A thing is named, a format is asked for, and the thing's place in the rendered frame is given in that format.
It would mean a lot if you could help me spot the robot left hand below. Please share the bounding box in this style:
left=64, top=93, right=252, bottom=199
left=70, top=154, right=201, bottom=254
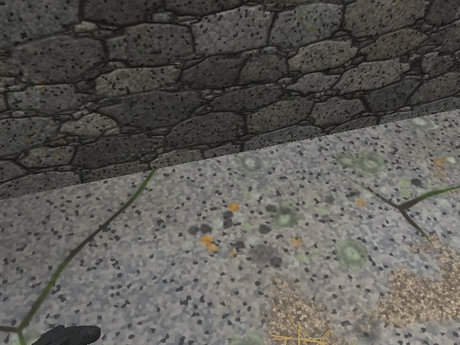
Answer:
left=32, top=325, right=101, bottom=345

